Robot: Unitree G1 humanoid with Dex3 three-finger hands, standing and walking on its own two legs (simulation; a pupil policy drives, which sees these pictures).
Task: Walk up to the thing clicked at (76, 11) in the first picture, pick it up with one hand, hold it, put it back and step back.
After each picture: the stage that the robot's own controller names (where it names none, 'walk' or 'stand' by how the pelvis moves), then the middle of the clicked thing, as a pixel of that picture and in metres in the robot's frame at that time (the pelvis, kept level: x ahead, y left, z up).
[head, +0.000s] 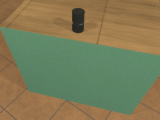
stand; (78, 20) +0.74 +0.04 +0.01
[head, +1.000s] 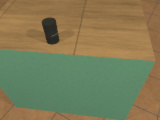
walk; (51, 31) +0.63 +0.20 +0.02
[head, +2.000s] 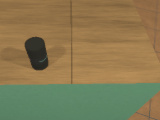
stand; (37, 54) +0.43 +0.18 +0.03
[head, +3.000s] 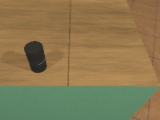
stand; (36, 57) +0.44 +0.19 +0.01
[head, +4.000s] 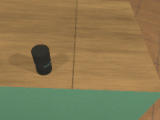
stand; (42, 60) +0.44 +0.18 +0.01
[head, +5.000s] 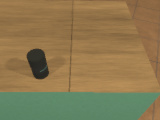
stand; (38, 64) +0.43 +0.19 +0.00
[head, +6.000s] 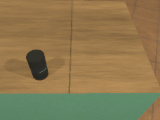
stand; (38, 65) +0.43 +0.19 +0.00
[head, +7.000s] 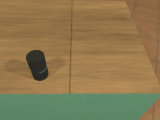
rise first; (38, 66) +0.42 +0.19 +0.00
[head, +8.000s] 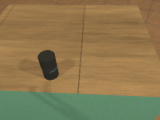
rise first; (49, 65) +0.43 +0.18 +0.01
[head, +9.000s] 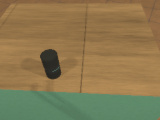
go down; (51, 64) +0.43 +0.18 +0.01
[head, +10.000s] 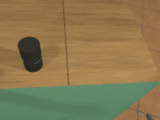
go down; (31, 55) +0.43 +0.16 +0.03
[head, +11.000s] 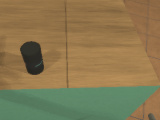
approach; (33, 59) +0.44 +0.17 +0.03
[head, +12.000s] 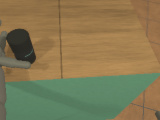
close; (22, 48) +0.44 +0.19 +0.06
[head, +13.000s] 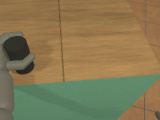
lift; (20, 56) +0.41 +0.19 +0.06
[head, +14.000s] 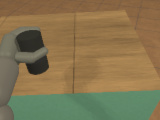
lift; (34, 52) +0.35 +0.15 +0.20
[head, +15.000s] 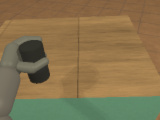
hold; (35, 62) +0.33 +0.16 +0.18
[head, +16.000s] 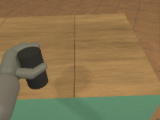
hold; (33, 68) +0.33 +0.16 +0.15
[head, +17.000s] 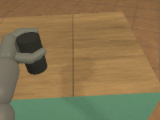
crouch; (33, 53) +0.36 +0.16 +0.18
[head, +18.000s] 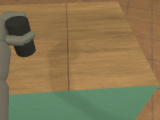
lower; (21, 37) +0.43 +0.20 +0.17
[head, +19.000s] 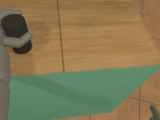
lower; (18, 35) +0.48 +0.19 +0.07
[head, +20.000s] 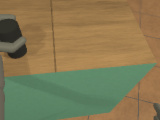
lower; (12, 39) +0.47 +0.20 +0.07
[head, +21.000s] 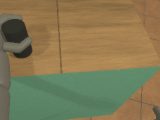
lower; (18, 39) +0.46 +0.19 +0.07
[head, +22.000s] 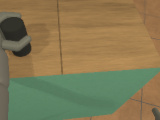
rest; (17, 38) +0.47 +0.19 +0.07
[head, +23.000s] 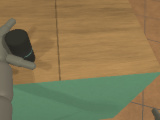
withdraw; (21, 49) +0.44 +0.18 +0.06
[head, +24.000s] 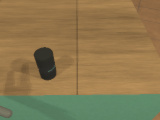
sink last; (46, 64) +0.42 +0.16 +0.04
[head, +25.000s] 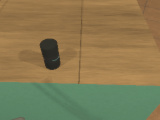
stand; (50, 54) +0.46 +0.17 +0.04
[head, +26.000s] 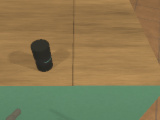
stand; (42, 56) +0.45 +0.17 +0.04
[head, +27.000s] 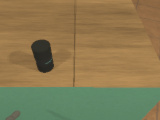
stand; (43, 56) +0.44 +0.16 +0.05
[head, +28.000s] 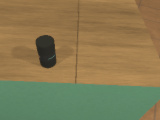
stand; (46, 52) +0.45 +0.16 +0.04
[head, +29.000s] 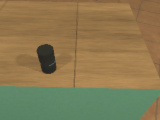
walk; (47, 59) +0.47 +0.17 +0.00
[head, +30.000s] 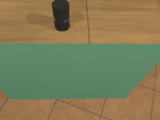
walk; (61, 16) +0.60 +0.11 +0.03
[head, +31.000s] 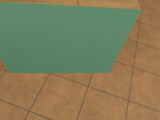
walk; out of the picture +0.90 +0.15 +0.02
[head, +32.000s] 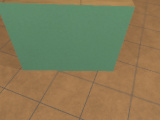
stand; out of the picture +1.08 +0.17 +0.02
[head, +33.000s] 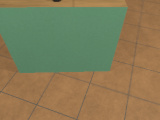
stand; out of the picture +1.06 +0.20 +0.00
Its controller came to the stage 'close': yes
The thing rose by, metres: 0.21
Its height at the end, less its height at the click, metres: +0.00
